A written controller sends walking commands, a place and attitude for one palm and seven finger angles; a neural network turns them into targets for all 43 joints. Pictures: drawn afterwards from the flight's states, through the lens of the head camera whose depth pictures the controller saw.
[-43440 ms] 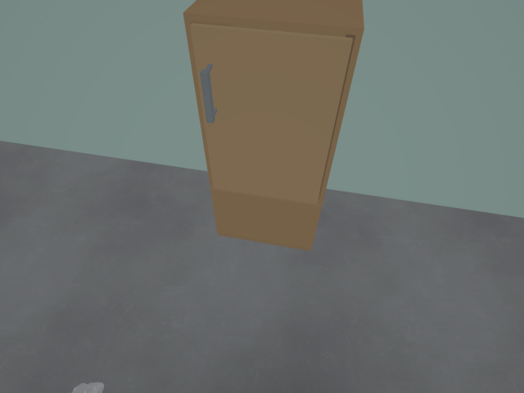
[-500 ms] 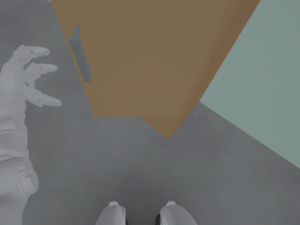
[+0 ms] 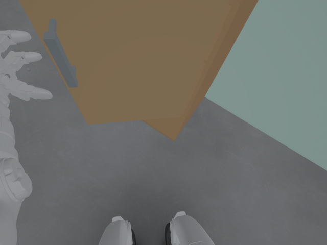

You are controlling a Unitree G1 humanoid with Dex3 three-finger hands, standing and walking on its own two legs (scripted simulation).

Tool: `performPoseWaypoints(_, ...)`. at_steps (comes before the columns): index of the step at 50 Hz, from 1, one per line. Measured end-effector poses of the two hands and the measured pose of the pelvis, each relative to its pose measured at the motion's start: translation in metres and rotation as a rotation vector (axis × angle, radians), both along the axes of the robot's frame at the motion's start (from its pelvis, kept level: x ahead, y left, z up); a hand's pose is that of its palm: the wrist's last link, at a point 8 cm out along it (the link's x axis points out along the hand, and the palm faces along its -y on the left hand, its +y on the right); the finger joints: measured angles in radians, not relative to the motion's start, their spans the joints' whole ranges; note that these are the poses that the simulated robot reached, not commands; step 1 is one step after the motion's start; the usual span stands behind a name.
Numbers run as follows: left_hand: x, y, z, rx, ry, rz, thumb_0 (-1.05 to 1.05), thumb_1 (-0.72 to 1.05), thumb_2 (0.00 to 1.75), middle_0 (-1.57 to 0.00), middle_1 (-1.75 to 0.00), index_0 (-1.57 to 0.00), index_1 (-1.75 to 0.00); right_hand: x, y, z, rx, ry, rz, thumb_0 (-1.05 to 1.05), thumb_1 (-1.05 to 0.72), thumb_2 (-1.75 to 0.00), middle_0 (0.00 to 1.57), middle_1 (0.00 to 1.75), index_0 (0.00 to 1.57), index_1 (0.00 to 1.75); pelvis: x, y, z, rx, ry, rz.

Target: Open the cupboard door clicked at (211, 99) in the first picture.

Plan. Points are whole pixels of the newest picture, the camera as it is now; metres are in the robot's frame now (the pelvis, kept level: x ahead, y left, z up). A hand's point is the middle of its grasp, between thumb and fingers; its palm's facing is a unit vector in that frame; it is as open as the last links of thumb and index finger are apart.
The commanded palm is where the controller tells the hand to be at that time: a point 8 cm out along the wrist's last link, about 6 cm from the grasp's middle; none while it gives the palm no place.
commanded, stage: move the hooked fingers beside the handle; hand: left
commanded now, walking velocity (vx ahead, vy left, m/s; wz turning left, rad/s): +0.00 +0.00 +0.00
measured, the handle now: (63, 56) +0.54 +0.19 +0.07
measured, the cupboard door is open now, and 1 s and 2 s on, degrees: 42 42 40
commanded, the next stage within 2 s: slide the fingers in behind the handle in 0.60 s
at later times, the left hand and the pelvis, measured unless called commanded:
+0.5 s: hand (27, 73) +0.49 +0.26 +0.07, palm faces +0.05 -1.00 -0.01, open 14.0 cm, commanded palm +0.48 +0.30 +0.07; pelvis +0.00 +0.00 +0.00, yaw +1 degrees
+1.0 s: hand (34, 73) +0.50 +0.25 +0.07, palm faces +0.03 -1.00 +0.00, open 14.0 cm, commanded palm +0.48 +0.28 +0.07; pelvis +0.00 +0.00 +0.00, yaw +1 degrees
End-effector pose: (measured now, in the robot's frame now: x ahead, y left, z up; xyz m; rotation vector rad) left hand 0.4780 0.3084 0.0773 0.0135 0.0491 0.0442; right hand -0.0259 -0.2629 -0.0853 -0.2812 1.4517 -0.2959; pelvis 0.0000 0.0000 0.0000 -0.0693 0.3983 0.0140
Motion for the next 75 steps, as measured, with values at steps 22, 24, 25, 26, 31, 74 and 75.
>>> performPoseWaypoints(22,-0.010,-0.001,-0.004,-0.003,0.001,0.005,-0.01,-0.50,0.30,-0.30,-1.20,-0.30,-1.20,0.048,-0.009,-0.003,-0.019,-0.105,0.073,0.00,-0.90,-0.90,0.21,0.30,0.20,0.30,0.000,-0.002,-0.002,-0.004,-0.014,0.022)
performPoseWaypoints(24,-0.009,0.001,-0.004,-0.001,0.003,0.007,-0.01,-0.50,0.30,-0.30,-1.20,-0.30,-1.20,0.047,-0.009,-0.004,-0.017,-0.103,0.072,0.00,-0.90,-0.90,0.21,0.30,0.20,0.30,-0.001,-0.003,-0.003,-0.004,-0.013,0.022)
performPoseWaypoints(25,-0.009,0.002,-0.005,-0.003,0.005,0.008,-0.01,-0.50,0.30,-0.30,-1.20,-0.30,-1.20,0.046,-0.008,-0.005,-0.017,-0.100,0.072,0.00,-0.90,-0.90,0.21,0.30,0.20,0.30,-0.001,-0.003,-0.003,-0.004,-0.012,0.022)
performPoseWaypoints(26,-0.008,0.003,-0.006,-0.004,0.009,0.008,-0.01,-0.50,0.30,-0.30,-1.20,-0.30,-1.20,0.045,-0.008,-0.005,-0.017,-0.096,0.071,0.00,-0.90,-0.90,0.21,0.30,0.20,0.30,-0.002,-0.003,-0.003,-0.005,-0.010,0.022)
performPoseWaypoints(31,-0.006,0.008,-0.005,0.001,0.003,0.003,-0.01,-0.50,0.30,-0.30,-1.20,-0.30,-1.20,0.033,-0.007,-0.007,-0.017,-0.062,0.061,0.00,-0.90,-0.90,0.21,0.30,0.20,0.30,-0.003,-0.003,-0.005,-0.007,0.002,0.022)
performPoseWaypoints(74,-0.013,-0.033,-0.009,-0.016,-0.021,0.038,-0.01,-0.50,0.30,-0.30,-1.20,-0.23,-1.19,0.033,0.000,-0.015,0.039,-0.055,0.072,0.00,-0.90,-0.90,0.21,0.30,0.20,0.30,-0.002,-0.003,-0.004,-0.003,-0.017,0.039)
performPoseWaypoints(75,-0.013,-0.034,-0.009,-0.015,-0.021,0.041,-0.01,-0.50,0.30,-0.30,-1.20,-0.22,-1.19,0.034,-0.001,-0.015,0.039,-0.054,0.074,0.00,-0.90,-0.90,0.21,0.30,0.20,0.30,-0.002,-0.003,-0.004,-0.003,-0.018,0.041)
